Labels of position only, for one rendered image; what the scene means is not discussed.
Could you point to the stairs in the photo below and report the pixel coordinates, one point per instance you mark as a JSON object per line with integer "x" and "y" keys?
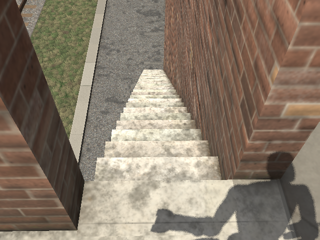
{"x": 155, "y": 138}

